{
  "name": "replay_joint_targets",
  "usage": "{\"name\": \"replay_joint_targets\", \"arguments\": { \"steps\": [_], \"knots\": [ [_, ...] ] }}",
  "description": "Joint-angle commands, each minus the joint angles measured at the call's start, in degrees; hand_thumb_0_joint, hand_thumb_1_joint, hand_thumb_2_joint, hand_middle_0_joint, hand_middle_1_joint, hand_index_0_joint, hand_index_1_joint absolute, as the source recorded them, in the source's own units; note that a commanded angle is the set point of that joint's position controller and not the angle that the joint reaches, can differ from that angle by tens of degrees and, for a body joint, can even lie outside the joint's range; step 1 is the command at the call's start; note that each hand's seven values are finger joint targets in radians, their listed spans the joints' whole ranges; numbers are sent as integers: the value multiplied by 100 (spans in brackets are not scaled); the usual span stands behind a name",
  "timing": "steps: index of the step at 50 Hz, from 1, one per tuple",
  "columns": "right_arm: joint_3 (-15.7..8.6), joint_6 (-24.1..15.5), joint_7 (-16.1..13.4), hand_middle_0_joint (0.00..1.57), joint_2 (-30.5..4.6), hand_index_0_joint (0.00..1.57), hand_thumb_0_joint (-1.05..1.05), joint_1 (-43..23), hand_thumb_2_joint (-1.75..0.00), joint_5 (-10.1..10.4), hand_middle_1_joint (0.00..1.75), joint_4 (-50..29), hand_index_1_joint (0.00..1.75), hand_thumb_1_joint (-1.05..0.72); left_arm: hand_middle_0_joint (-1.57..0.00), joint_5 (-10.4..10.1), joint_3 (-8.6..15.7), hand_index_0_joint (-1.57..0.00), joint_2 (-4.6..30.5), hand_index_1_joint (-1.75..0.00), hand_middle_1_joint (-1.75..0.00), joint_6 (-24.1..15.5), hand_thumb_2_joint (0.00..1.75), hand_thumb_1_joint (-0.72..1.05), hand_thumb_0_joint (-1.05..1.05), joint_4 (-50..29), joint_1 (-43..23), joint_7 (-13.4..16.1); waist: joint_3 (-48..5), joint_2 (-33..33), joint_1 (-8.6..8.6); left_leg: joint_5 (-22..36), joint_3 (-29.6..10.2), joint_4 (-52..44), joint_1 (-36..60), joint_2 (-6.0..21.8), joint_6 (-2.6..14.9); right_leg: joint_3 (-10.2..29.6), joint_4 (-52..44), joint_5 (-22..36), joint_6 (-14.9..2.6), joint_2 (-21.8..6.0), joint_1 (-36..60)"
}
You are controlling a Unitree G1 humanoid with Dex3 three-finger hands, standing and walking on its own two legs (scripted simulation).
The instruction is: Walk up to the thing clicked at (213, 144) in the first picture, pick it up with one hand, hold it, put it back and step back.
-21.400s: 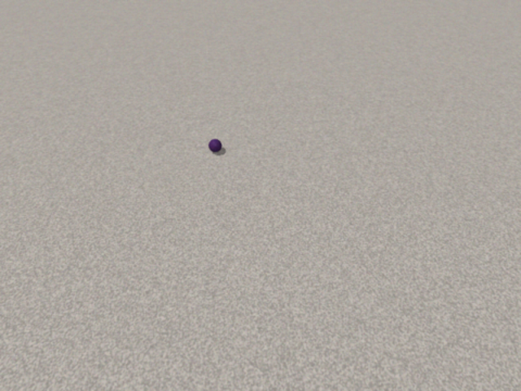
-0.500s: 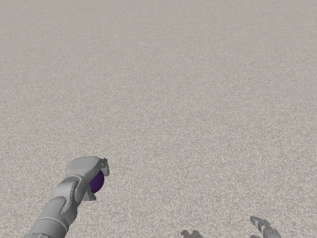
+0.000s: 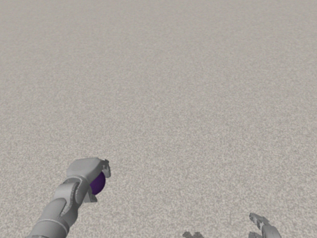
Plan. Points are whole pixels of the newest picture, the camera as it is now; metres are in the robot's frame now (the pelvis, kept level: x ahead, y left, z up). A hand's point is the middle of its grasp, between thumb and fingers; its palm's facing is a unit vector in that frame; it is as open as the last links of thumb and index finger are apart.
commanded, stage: hold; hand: left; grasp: from above
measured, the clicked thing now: (91, 181) +0.30 +0.23 -0.05
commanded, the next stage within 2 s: crouch in 0.36 s
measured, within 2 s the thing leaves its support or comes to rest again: neither
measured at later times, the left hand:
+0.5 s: hand (91, 183) +0.29 +0.22 -0.04, palm faces -0.45 -0.08 -0.89, open 9.3 cm
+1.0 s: hand (102, 196) +0.30 +0.23 -0.18, palm faces -0.44 +0.00 -0.90, open 9.2 cm
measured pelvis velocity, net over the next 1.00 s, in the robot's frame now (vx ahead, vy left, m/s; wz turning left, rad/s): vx -0.02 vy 0.00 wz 0.02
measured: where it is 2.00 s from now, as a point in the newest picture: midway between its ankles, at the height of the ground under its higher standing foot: outside the picture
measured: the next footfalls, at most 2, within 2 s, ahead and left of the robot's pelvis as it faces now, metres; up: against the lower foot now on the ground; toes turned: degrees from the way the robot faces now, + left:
none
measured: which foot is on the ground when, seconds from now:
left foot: down 0.00-1.00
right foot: down 0.00-1.00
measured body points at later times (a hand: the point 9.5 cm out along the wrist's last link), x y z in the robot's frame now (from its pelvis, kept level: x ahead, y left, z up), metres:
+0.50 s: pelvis +0.01 +0.00 +0.00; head +0.02 -0.02 +0.45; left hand +0.31 +0.22 +0.01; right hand +0.16 -0.25 -0.11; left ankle +0.01 +0.12 -0.74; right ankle +0.02 -0.14 -0.74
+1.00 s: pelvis -0.02 +0.00 -0.07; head +0.06 +0.01 +0.37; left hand +0.32 +0.23 -0.13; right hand +0.09 -0.28 -0.19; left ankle +0.01 +0.12 -0.74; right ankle +0.02 -0.14 -0.74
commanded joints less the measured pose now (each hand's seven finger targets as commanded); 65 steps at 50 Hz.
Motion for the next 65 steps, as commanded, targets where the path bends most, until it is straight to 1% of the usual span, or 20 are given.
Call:
{"name": "replay_joint_targets", "arguments": {
  "steps": [1,8,11,14,16,22,23,24,27,30,34,39,44,48,52,54,55,57,64,65],
  "knots": [
    [-266,-240,-52,20,-719,20,0,-506,-91,-2,30,-759,30,-91,-85,68,684,-85,1301,-83,-84,-68,91,43,0,-1249,-1998,304,-1457,-102,16,1138,-62,-335,747,-244,121,-96,-407,938,-184,264,315],
    [-294,-214,-47,20,-747,20,0,-455,-91,-9,30,-719,30,-91,-85,29,557,-86,1075,-84,-84,-34,92,45,0,-899,-1653,326,-1291,-208,-22,1212,-62,-355,722,-219,115,-122,-419,1002,-201,281,310],
    [-303,-203,-45,20,-745,20,0,-474,-90,6,30,-738,30,-91,-84,61,580,-85,1136,-84,-84,-46,92,43,0,-974,-1649,310,-1332,-191,52,1248,-61,-368,726,-235,104,-129,-435,1012,-202,279,363],
    [-296,-201,-48,20,-738,20,0,-454,-91,-1,30,-727,30,-91,-83,38,542,-85,1155,-83,-85,-56,89,43,0,-1135,-1884,283,-1376,-196,-15,1273,-69,-364,784,-219,111,-136,-444,1053,-199,290,330],
    [-298,-184,-46,20,-733,20,0,-513,-91,3,30,-767,30,-91,-86,35,657,-87,1194,-81,-81,-53,89,45,0,-1058,-1618,303,-1267,-128,64,1190,-50,-380,739,-252,108,-118,-490,964,-198,259,355],
    [-295,-173,-40,20,-743,20,0,-432,-91,-12,30,-717,30,-91,-86,84,584,-87,1128,-83,-84,-45,90,45,0,-929,-1791,375,-1279,-264,-24,1228,-70,-370,734,-226,125,-130,-458,1030,-191,273,344],
    [-312,-170,-40,20,-732,20,0,-480,-92,-9,30,-734,30,-93,-85,81,633,-91,1192,-84,-89,-55,82,52,0,-1099,-1836,380,-1382,-97,46,1285,-53,-372,794,-245,113,-127,-459,1085,-198,256,394],
    [-312,-163,-39,20,-739,20,0,-477,-90,2,30,-748,30,-89,-77,92,647,-83,1184,-82,-87,-55,74,44,0,-1073,-1730,386,-1406,-123,63,1350,-54,-357,801,-250,113,-118,-449,1135,-198,254,400],
    [-310,-136,-24,20,-727,20,0,-467,-90,-4,30,-741,30,-89,-79,99,529,-81,990,-78,-80,-43,79,40,0,-849,-1471,416,-1196,-396,8,1320,-73,-336,674,-245,129,-150,-460,1120,-180,259,347],
    [-320,-118,-14,20,-731,20,0,-369,-90,-27,30,-685,30,-89,-79,194,537,-81,943,-77,-79,-118,79,40,0,-544,-1462,568,-1104,-407,-77,1175,-48,-268,564,-257,130,-126,-412,1000,-186,242,168],
    [-350,-77,41,20,-747,20,0,-262,-90,-90,30,-620,30,-89,-79,365,534,-80,817,-76,-78,-234,79,38,0,-75,-1575,1022,-1046,-443,-140,1051,-90,-7,223,-255,97,-160,-141,844,-210,242,-200],
    [-451,-59,130,20,-823,20,0,31,-90,-226,30,-319,30,-90,-82,633,490,-85,852,-76,-79,-286,77,44,0,672,-2412,1606,-1473,-292,-380,966,-90,938,-435,-254,62,-150,656,843,-202,239,-1051],
    [-577,-165,239,20,-868,20,0,418,-90,-362,30,-263,30,-90,-85,959,495,-89,691,-78,-81,-379,77,49,0,1453,-2985,2155,-2236,-25,-459,707,-131,2295,-1651,-225,25,-172,1917,559,-272,260,-2353],
    [-641,-283,273,20,-965,20,0,491,-90,-432,30,-273,30,-90,-87,1041,612,-90,750,-79,-82,-358,79,50,0,2239,-3222,2467,-2490,29,-464,200,-253,3060,-2759,-187,27,-275,2844,43,-313,301,-3377],
    [-686,-406,242,20,-1013,20,0,544,-90,-517,30,-236,30,-90,-86,1062,738,-88,926,-79,-81,-378,82,48,0,2346,-3674,2625,-3067,273,-489,-542,-367,3753,-3640,-170,26,-318,3669,-544,-353,283,-4330],
    [-689,-470,212,20,-1025,20,0,613,-90,-543,30,-175,30,-90,-86,1077,767,-89,926,-75,-77,-344,78,48,0,2537,-3742,2684,-3354,158,-601,-579,-381,4202,-4147,-175,72,-337,4085,-583,-352,299,-4633],
    [-704,-498,209,20,-1058,20,0,622,-90,-563,30,-155,30,-90,-85,1070,884,-87,1132,-77,-80,-351,79,47,0,2371,-3909,2702,-3572,233,-568,-613,-394,4388,-4321,-178,76,-333,4276,-609,-356,284,-4776],
    [-714,-531,191,20,-1013,20,0,664,-90,-592,30,-113,30,-90,-87,1040,941,-89,1140,-78,-81,-291,80,49,0,2422,-3926,2737,-3908,239,-571,-649,-336,4714,-4630,-194,107,-328,4533,-637,-348,265,-4922],
    [-689,-663,202,20,-1055,20,0,682,-90,-721,30,19,30,-90,-87,1025,1208,-90,1607,-82,-85,-319,86,51,0,2677,-4490,2679,-4038,169,-761,-1740,-409,5537,-5926,-209,126,-344,5312,-1645,-357,259,-5977],
    [-681,-683,227,20,-1038,20,0,691,-90,-739,30,27,30,-90,-88,1015,1176,-91,1497,-84,-87,-338,88,53,0,2890,-4347,2650,-4054,71,-792,-1776,-391,5704,-6144,-217,140,-361,5442,-1680,-354,264,-6078]
  ]
}}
